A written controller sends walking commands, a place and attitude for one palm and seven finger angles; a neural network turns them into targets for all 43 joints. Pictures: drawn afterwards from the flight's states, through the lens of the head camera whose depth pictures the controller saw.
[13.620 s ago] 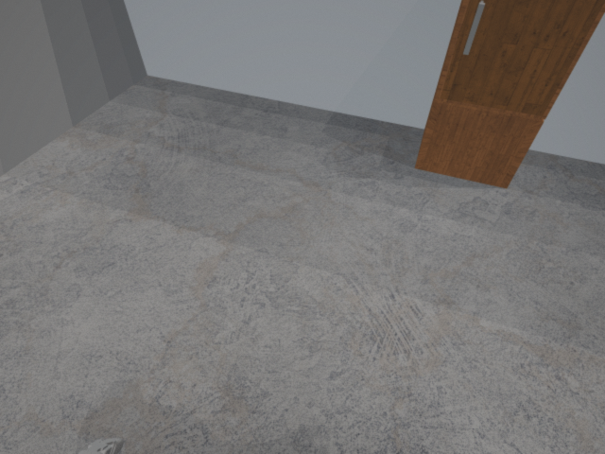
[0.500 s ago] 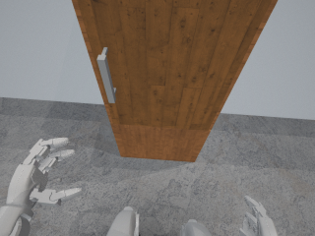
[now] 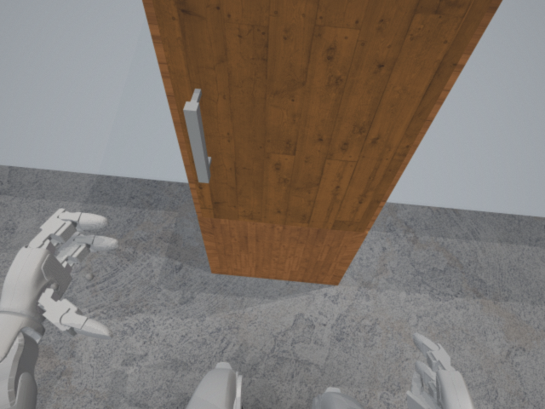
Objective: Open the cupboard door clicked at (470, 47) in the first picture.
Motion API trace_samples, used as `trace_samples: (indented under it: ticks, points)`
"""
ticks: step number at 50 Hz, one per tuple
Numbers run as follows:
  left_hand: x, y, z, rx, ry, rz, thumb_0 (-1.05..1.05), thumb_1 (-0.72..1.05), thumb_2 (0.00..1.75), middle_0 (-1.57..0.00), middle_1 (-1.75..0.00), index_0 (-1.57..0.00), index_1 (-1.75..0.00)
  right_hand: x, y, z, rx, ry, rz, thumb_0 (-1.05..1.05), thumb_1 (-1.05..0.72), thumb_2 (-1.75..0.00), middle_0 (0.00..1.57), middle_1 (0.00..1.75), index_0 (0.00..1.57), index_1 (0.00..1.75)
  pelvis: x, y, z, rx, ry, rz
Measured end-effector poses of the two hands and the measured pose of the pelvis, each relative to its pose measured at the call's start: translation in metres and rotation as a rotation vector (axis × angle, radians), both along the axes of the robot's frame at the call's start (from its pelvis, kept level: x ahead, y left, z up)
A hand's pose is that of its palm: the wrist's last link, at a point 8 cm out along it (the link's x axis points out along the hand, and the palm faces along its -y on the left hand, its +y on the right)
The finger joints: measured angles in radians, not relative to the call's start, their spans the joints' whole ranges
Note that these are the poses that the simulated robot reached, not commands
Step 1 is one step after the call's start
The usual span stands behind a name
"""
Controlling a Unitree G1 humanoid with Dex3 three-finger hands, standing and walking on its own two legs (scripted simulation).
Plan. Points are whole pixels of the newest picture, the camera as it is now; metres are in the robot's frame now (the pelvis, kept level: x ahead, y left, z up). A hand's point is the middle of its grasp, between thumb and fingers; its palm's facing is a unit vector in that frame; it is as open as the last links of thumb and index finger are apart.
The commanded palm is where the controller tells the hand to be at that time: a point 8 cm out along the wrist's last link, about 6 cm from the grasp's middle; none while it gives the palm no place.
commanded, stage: raise the hand with hooked fingers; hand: left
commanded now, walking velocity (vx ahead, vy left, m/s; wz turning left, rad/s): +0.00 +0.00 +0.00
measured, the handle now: (201, 139) +0.54 +0.17 +0.04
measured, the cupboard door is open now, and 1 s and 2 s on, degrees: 0 0 0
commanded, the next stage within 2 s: move the hooked fingers beside the handle in 0.62 s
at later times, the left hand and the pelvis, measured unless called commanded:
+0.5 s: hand (100, 255) +0.30 +0.26 +0.05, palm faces -0.02 -1.00 -0.04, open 14.0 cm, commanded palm +0.27 +0.31 +0.06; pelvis +0.01 -0.01 +0.00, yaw -1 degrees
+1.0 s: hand (115, 239) +0.33 +0.25 +0.05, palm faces -0.04 -1.00 -0.02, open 14.0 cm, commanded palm +0.31 +0.30 +0.06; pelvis +0.01 -0.01 +0.00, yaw +0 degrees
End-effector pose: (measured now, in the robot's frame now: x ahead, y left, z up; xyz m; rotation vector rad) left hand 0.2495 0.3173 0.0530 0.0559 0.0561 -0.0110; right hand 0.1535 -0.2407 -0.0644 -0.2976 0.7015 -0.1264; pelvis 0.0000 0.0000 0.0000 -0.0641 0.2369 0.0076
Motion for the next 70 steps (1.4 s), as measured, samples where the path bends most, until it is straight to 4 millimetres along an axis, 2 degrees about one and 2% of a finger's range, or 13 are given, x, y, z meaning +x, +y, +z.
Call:
trace_samples:
  ticks: [9, 14, 22, 41, 50, 58, 62, 70]
  points:
    - [0.022, 0.008, 0.007, -0.005, -0.004, -0.001, -0.01, -0.50, 0.30, -0.30, -1.20, -0.30, -1.20, -0.010, -0.012, -0.003, -0.012, 0.050, -0.031, 0.01, -0.90, -0.89, 0.21, 0.30, 0.21, 0.30, 0.005, -0.003, 0.002, 0.005, 0.010, -0.006]
    - [0.028, 0.003, 0.006, -0.015, 0.004, -0.019, -0.01, -0.50, 0.30, -0.30, -1.20, -0.30, -1.20, -0.013, -0.019, -0.002, -0.014, 0.063, -0.049, 0.01, -0.90, -0.89, 0.21, 0.30, 0.21, 0.30, 0.008, -0.004, 0.004, 0.009, 0.017, -0.012]
    - [0.029, -0.004, 0.002, -0.015, -0.002, -0.010, -0.01, -0.50, 0.30, -0.30, -1.20, -0.30, -1.20, -0.011, -0.024, -0.003, -0.014, 0.067, -0.057, 0.01, -0.90, -0.89, 0.21, 0.30, 0.21, 0.30, 0.011, -0.008, 0.002, 0.013, 0.023, -0.015]
    - [0.029, -0.008, 0.001, -0.023, -0.014, -0.006, -0.01, -0.50, 0.30, -0.30, -1.20, -0.30, -1.20, 0.000, -0.023, -0.008, 0.000, 0.047, -0.040, 0.01, -0.90, -0.89, 0.21, 0.30, 0.21, 0.30, 0.009, -0.013, -0.001, 0.012, 0.022, -0.009]
    - [0.057, -0.015, 0.001, -0.032, -0.020, -0.025, -0.01, -0.50, 0.30, -0.30, -1.20, -0.30, -1.20, -0.011, -0.025, -0.014, -0.012, 0.083, -0.057, 0.01, -0.90, -0.89, 0.21, 0.30, 0.21, 0.30, 0.005, -0.013, -0.003, 0.013, 0.028, -0.009]
    - [0.087, -0.015, -0.001, -0.030, -0.014, -0.020, -0.01, -0.50, 0.30, -0.30, -1.20, -0.30, -1.20, -0.033, -0.029, -0.019, -0.019, 0.154, -0.098, 0.01, -0.90, -0.89, 0.21, 0.30, 0.21, 0.30, 0.004, -0.011, -0.004, 0.013, 0.043, -0.019]
    - [0.097, -0.017, 0.002, -0.029, -0.022, -0.028, -0.01, -0.50, 0.30, -0.30, -1.20, -0.30, -1.20, -0.044, -0.031, -0.022, -0.017, 0.197, -0.123, 0.01, -0.90, -0.89, 0.21, 0.30, 0.21, 0.30, 0.006, -0.010, -0.003, 0.015, 0.051, -0.026]
    - [0.115, -0.016, -0.006, -0.035, -0.002, -0.010, -0.01, -0.50, 0.30, -0.30, -1.20, -0.30, -1.20, -0.060, -0.034, -0.027, -0.025, 0.268, -0.150, 0.01, -0.90, -0.89, 0.21, 0.30, 0.21, 0.30, 0.008, -0.008, -0.005, 0.015, 0.068, -0.030]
